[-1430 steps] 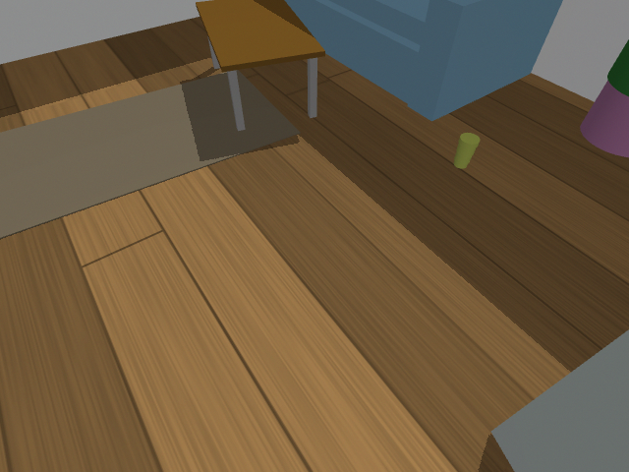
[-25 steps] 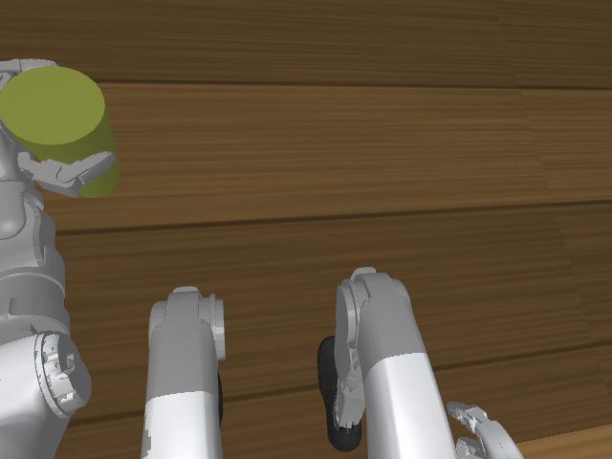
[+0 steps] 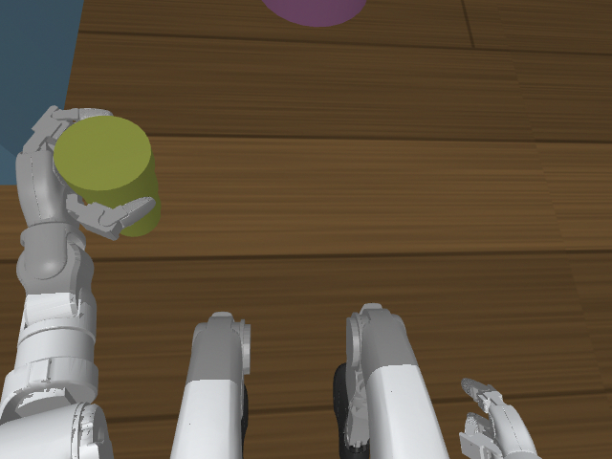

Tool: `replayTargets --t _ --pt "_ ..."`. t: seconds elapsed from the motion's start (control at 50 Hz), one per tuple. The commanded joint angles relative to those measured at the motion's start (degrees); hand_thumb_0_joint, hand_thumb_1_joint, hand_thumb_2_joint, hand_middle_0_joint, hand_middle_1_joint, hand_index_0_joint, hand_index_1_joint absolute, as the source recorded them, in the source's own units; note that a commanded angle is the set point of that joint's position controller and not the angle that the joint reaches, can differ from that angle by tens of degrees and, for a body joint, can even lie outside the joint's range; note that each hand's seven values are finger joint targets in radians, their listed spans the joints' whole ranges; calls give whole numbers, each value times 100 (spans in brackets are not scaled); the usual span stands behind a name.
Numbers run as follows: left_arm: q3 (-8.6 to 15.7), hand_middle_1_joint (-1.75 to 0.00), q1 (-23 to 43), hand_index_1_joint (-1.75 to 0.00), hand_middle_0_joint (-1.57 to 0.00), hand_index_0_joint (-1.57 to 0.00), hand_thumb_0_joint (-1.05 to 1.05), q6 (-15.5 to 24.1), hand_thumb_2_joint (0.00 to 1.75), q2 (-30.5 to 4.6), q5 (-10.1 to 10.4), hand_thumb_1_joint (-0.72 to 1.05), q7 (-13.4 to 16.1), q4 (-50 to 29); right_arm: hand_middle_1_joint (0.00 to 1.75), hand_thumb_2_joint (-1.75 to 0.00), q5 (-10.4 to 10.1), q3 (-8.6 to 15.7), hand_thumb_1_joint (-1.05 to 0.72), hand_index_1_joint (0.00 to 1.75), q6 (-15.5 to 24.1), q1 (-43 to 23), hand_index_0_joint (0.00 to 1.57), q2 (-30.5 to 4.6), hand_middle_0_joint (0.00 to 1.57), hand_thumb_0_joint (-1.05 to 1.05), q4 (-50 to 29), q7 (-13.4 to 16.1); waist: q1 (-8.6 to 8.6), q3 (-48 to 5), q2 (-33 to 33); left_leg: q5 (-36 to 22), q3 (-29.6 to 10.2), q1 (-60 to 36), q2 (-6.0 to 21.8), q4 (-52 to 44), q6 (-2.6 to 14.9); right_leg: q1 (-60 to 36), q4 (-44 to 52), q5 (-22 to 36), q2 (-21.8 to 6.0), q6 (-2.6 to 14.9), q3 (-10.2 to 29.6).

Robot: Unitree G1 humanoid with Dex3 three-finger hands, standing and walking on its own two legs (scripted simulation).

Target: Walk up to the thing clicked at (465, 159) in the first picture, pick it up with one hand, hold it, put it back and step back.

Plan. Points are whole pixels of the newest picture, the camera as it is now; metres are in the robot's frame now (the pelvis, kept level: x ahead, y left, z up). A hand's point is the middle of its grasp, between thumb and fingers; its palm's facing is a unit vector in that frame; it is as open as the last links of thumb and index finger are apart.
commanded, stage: lift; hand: left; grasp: from the side
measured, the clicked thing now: (122, 188) +0.44 +0.23 -0.03
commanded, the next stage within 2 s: hold in 1.48 s
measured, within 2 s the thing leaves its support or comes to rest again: neither
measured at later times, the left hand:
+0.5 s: hand (37, 101) +0.41 +0.21 +0.17, palm faces +0.23 -0.97 -0.05, open 11.9 cm
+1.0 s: hand out of the picture +0.41 +0.19 +0.25, palm faces +0.22 -0.97 -0.04, open 11.9 cm
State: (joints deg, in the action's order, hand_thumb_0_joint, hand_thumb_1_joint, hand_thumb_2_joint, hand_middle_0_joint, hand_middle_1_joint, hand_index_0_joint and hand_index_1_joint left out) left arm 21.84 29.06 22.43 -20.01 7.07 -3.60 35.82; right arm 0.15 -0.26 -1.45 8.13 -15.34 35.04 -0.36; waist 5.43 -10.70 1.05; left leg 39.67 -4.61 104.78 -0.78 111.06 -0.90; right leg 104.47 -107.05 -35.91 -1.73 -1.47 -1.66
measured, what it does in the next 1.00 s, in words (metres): rises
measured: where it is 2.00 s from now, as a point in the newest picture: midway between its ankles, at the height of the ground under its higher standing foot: (291, 442)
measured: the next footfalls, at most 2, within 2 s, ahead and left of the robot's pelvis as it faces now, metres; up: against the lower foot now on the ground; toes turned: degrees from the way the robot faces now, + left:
none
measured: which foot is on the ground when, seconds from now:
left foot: down 0.00-1.00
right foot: down 0.00-1.00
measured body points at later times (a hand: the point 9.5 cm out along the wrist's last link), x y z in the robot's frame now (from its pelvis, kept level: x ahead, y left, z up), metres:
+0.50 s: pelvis +0.04 +0.00 +0.15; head +0.15 +0.02 +0.59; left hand +0.40 +0.26 +0.18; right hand +0.18 -0.24 +0.04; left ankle +0.07 +0.12 -0.45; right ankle +0.09 -0.14 -0.45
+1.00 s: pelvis +0.06 +0.00 +0.22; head +0.14 +0.02 +0.66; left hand +0.39 +0.24 +0.25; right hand +0.19 -0.24 +0.10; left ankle +0.07 +0.12 -0.45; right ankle +0.09 -0.14 -0.45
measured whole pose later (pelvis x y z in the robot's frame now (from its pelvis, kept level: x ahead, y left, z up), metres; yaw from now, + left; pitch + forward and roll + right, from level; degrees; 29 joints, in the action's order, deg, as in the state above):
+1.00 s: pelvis +0.06 +0.00 +0.22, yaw +2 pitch +14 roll -2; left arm 8.6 10.6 19.3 -11.0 7.0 4.2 25.0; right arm 0.4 -0.6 0.8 13.6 -11.8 37.1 1.6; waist 2.0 -5.8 0.6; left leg 29.8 -2.9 47.3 1.0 63.0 -0.7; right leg 47.3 -59.7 -26.5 -0.9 -1.2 -1.7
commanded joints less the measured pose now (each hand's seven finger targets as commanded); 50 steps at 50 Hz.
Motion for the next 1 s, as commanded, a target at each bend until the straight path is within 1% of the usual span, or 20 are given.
replayTargets --t 0.0,0.08,0.1,0.12,0.2,0.24,0.34,0.4,0.42,0.46,0.52,0.54,0.56,0.6,0.7,0.72,0.78,0.86,0.9,0.98 --pt "113 -143 1594 -142 -123 -126 0 350 122 -1223 216 -10 139 -2138 30 -91 -84 403 -93 30 192 630 20 -927 20 0 -374 168 -72 -3584 668 -1117 170 -2879 29 -2006 227 -2800 1769 1037 129 321 -31" --pt "-237 -142 1224 -141 -122 -125 0 140 122 -902 198 -9 287 -2662 30 -90 -125 417 -93 30 253 569 20 -867 20 0 -429 214 -114 -3466 744 -1337 103 -3580 60 -2491 186 -3121 2200 1217 123 331 -31" --pt "-36 -142 1128 -141 -122 -125 0 98 121 -1099 183 -8 364 -2790 30 -90 -151 449 -93 30 253 599 20 -886 20 0 -427 232 -204 -3463 746 -1286 54 -3806 71 -2678 171 -3203 2327 1158 126 333 -39" --pt "-320 -141 684 -140 -122 -125 0 2 121 -766 151 -9 373 -2435 30 -90 -157 413 -93 30 252 576 20 -822 20 0 -430 237 -116 -3248 679 -1398 29 -3855 86 -2791 157 -3288 2404 1259 119 318 -64" --pt "-275 -140 426 -138 -120 -124 0 -38 120 -664 289 -6 489 -2923 30 -90 -189 376 -92 30 321 521 20 -753 20 0 -447 284 -246 -3091 526 -1693 -4 -4381 99 -3225 148 -3846 2842 1523 147 301 -90" --pt "-530 -139 383 -138 -120 -123 0 -70 120 -462 257 -7 509 -2877 30 -90 -175 351 -92 30 356 529 20 -712 20 0 -457 301 -155 -2943 519 -1807 -8 -4650 114 -3425 143 -4020 3056 1641 161 299 -85" --pt "-620 -139 -16 -138 -121 -124 0 -35 120 -307 180 -4 599 -2595 30 -90 -139 314 -91 30 416 553 20 -608 20 0 -406 330 -196 -2461 292 -1993 42 -4999 107 -3929 150 -4688 3623 1861 191 282 -88" --pt "-766 -140 217 -138 -121 -125 0 41 120 -231 153 -3 603 -2620 30 -90 -111 308 -91 30 455 623 20 -588 20 0 -353 330 -160 -2327 359 -2149 68 -5346 118 -4169 136 -4934 3884 2002 194 287 -85" --pt "-618 -139 408 -138 -122 -125 0 91 120 -453 133 -3 623 -2795 30 -90 -104 305 -91 30 466 641 20 -571 20 0 -336 329 -238 -2272 410 -2103 96 -5371 101 -4251 141 -5101 3990 1977 187 277 -67" --pt "-850 -140 6 -139 -122 -125 0 75 121 -155 83 -4 611 -2325 30 -90 -75 283 -91 30 473 581 20 -534 20 0 -380 304 -191 -1996 249 -1937 107 -5404 103 -4470 162 -5266 4231 1885 193 262 -76" --pt "-899 -138 -68 -138 -122 -125 0 169 120 -47 119 -2 587 -2312 30 -90 -67 297 -91 30 481 541 20 -563 20 0 -406 260 -299 -1893 388 -1956 64 -5792 122 -4805 99 -5364 4414 1839 189 279 -113" --pt "-822 -139 274 -138 -122 -125 0 232 120 -281 98 -2 605 -2789 30 -90 -64 325 -92 30 484 554 20 -596 20 0 -402 260 -362 -1986 568 -1886 68 -5998 122 -4912 84 -5429 4486 1767 185 284 -104" --pt "-873 -139 -194 -138 -123 -125 0 161 120 -80 65 -3 598 -2030 30 -90 -51 294 -92 30 471 558 20 -560 20 0 -390 254 -285 -1795 362 -2026 49 -6008 143 -4949 82 -5499 4555 1884 198 269 -122" --pt "-861 -137 275 -137 -122 -125 0 284 119 -226 108 -4 607 -2744 30 -90 -37 282 -92 30 492 557 20 -540 20 0 -390 241 -316 -1975 456 -2085 103 -6141 111 -5040 98 -5820 4685 2003 202 256 -103" --pt "-897 -138 -103 -138 -122 -124 0 278 121 -26 88 -4 702 -2547 30 -90 -23 256 -92 30 477 592 20 -447 20 0 -432 246 -319 -1758 163 -1997 196 -6095 77 -5324 135 -6400 5039 2018 202 206 -60" --pt "-1055 -138 -85 -138 -122 -124 0 272 121 161 119 -2 704 -2510 30 -90 -29 232 -92 30 480 558 20 -438 20 0 -442 243 -280 -1683 164 -2068 181 -6219 94 -5395 119 -6364 5066 2073 206 216 -83" --pt "-1082 -138 -193 -138 -123 -125 0 241 121 98 41 -4 729 -2329 30 -90 -7 257 -92 30 465 625 20 -505 20 0 -395 266 -287 -1702 348 -2473 165 -6660 122 -5504 60 -6404 5128 2357 223 254 -114" --pt "-1027 -138 112 -138 -122 -124 0 316 120 -43 61 -5 751 -2955 30 -90 11 286 -92 30 435 684 20 -479 20 0 -392 286 -367 -1778 389 -2679 196 -6872 93 -5671 75 -6835 5315 2584 210 235 -85" --pt "-1101 -138 -378 -138 -123 -125 0 223 120 212 73 -5 751 -2372 30 -90 0 235 -92 30 432 620 20 -409 20 0 -414 265 -353 -1409 60 -2542 194 -6724 107 -5803 88 -6919 5423 2474 233 220 -119" --pt "-1245 -136 -117 -136 -120 -122 0 227 121 247 39 -4 776 -2636 30 -90 27 256 -92 30 405 654 20 -442 20 0 -373 277 -296 -1523 296 -2840 214 -7055 117 -5903 38 -7025 5497 2693 234 248 -114"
